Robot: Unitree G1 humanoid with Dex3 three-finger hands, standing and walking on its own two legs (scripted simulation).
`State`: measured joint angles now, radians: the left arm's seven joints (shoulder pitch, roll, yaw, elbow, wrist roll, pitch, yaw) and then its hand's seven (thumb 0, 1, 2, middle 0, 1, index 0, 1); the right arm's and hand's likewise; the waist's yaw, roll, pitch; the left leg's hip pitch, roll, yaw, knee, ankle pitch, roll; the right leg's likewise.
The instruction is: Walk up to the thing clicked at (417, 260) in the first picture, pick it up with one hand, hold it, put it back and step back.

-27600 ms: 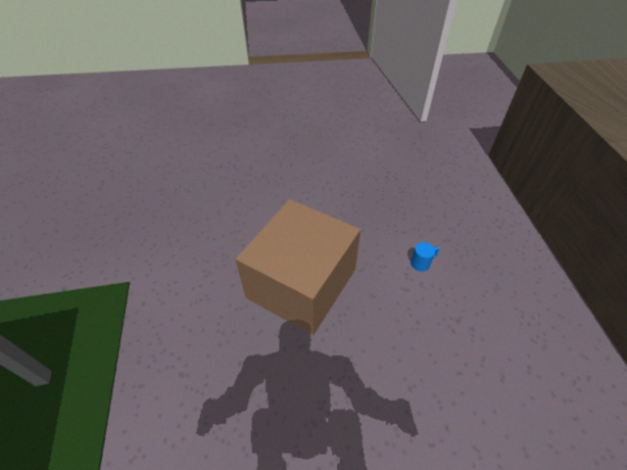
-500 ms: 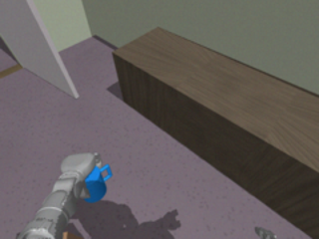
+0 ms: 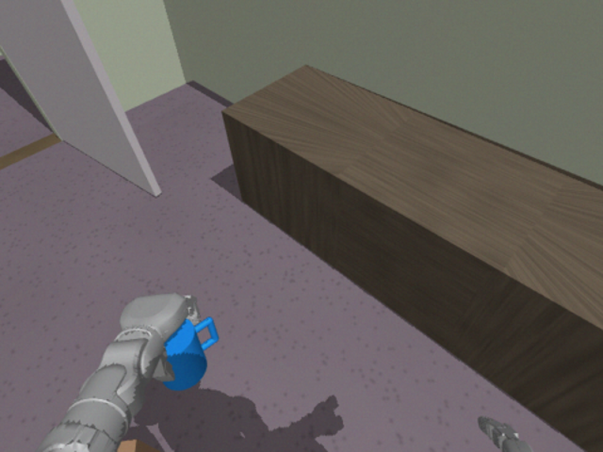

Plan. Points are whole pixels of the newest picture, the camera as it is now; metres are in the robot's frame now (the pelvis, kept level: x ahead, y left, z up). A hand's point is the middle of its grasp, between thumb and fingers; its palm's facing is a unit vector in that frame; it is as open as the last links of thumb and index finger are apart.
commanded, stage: hold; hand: left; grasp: from above
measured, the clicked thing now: (186, 347) +0.31 +0.21 -0.11
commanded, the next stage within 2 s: crouch in 1.04 s
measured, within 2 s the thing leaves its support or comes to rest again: neither
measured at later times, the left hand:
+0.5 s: hand (159, 344) +0.28 +0.22 -0.04, palm faces -0.46 -0.06 -0.89, open 10.1 cm
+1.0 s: hand (163, 342) +0.29 +0.22 -0.04, palm faces -0.47 -0.05 -0.88, open 10.1 cm
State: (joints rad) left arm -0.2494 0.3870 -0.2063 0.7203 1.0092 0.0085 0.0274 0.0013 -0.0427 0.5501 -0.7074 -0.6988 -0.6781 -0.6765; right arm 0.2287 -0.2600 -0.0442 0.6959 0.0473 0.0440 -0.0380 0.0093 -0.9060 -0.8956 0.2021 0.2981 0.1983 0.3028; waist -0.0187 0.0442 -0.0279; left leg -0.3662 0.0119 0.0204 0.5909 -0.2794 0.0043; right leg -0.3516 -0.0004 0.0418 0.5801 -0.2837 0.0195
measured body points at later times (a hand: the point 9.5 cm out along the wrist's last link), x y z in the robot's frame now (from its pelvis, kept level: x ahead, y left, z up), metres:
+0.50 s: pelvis +0.00 +0.00 +0.01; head +0.01 -0.02 +0.45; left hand +0.30 +0.22 +0.01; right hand +0.14 -0.26 -0.11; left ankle +0.02 +0.12 -0.73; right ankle +0.01 -0.13 -0.73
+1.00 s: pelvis +0.00 +0.00 +0.01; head +0.01 -0.02 +0.46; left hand +0.31 +0.22 +0.01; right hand +0.15 -0.26 -0.11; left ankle +0.02 +0.12 -0.73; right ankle +0.01 -0.13 -0.73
